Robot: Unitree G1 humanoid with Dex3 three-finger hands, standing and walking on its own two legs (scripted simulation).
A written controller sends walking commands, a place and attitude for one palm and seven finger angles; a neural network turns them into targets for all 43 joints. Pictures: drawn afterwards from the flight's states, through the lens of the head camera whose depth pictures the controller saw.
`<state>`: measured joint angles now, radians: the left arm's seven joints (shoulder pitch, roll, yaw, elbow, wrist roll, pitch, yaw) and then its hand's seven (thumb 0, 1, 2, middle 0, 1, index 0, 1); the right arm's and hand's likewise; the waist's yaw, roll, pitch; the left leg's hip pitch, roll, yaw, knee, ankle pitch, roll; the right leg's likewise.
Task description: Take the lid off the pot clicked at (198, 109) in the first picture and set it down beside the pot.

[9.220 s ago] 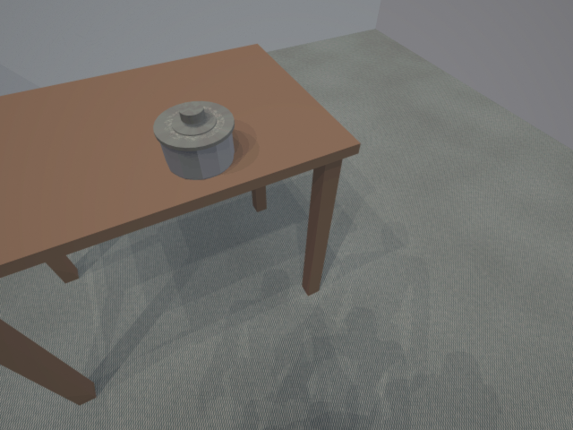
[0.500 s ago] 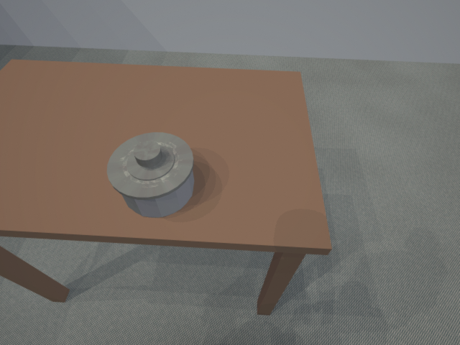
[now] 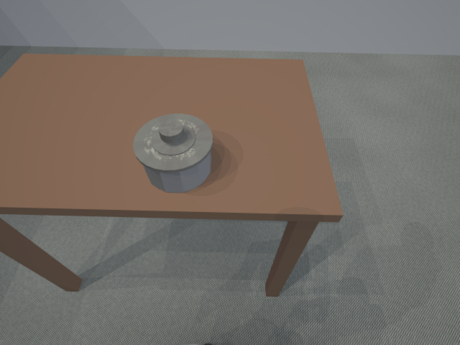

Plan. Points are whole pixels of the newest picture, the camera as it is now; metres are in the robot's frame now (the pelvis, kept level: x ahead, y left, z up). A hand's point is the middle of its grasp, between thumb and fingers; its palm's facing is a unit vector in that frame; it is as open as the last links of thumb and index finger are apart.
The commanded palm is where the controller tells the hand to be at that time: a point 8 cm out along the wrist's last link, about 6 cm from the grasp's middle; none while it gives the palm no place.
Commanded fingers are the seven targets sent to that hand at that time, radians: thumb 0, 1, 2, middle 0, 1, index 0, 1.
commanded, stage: come to a stop and stand still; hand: left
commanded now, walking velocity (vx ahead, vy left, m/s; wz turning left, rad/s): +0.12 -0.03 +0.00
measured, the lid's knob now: (171, 131) +0.48 +0.14 +0.09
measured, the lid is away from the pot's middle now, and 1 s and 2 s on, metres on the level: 0.00 0.00 0.00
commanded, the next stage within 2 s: look again from close up in 0.74 s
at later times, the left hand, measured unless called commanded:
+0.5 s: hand out of the picture +0.04 +0.19 -0.19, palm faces +0.01 -0.98 -0.18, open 7.4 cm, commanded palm none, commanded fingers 0.00 0.90 0.90 -0.20 -0.30 -0.20 -0.30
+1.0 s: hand out of the picture +0.00 +0.22 -0.18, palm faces +0.00 -0.98 -0.21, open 7.4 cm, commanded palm none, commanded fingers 0.00 0.90 0.90 -0.20 -0.30 -0.20 -0.30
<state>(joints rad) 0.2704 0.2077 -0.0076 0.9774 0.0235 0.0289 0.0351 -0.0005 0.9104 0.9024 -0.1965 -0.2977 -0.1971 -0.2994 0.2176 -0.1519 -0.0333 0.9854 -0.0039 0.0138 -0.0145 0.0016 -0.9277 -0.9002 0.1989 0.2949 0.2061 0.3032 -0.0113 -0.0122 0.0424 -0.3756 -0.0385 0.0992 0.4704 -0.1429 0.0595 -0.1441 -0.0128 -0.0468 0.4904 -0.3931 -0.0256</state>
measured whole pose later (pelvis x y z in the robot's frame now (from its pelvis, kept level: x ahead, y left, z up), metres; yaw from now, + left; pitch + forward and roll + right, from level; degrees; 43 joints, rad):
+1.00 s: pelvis +0.02 +0.04 +0.00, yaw -1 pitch +1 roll +0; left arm 0.35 0.21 -0.01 1.02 0.02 0.00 0.05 0.00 0.91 0.90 -0.20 -0.30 -0.20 -0.30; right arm 0.19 -0.17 0.01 1.02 0.00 0.00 -0.01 0.01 -0.91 -0.90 0.20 0.29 0.20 0.30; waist 0.02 -0.04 0.04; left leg -0.31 -0.06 0.08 0.50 -0.21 0.09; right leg -0.08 -0.04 -0.03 0.44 -0.38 0.03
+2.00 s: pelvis +0.01 +0.02 +0.00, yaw -1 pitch +1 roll +0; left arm 0.48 0.17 0.04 0.22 0.02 -0.01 0.08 0.00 0.91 0.90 -0.43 -0.55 -0.43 -0.56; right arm 0.19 -0.18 -0.01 0.69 0.01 -0.12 0.01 0.01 -0.91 -0.90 0.20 0.29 0.21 0.30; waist -0.02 0.02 -0.05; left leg -0.32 -0.04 0.08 0.46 -0.17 0.06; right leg -0.12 -0.02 -0.01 0.46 -0.37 0.01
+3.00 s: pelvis +0.01 -0.02 +0.01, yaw +0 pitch -2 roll +1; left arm 0.69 0.29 0.17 -0.30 -0.04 -0.07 0.06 0.01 0.90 0.90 -1.30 -1.50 -1.30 -1.50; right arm 0.16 -0.22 0.00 0.57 0.02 -0.07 -0.08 0.02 -0.91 -0.90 0.20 0.29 0.20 0.30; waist 0.07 0.04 0.00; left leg -0.20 -0.01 0.04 0.40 -0.16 0.01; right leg 0.02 0.03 -0.03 0.36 -0.34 -0.04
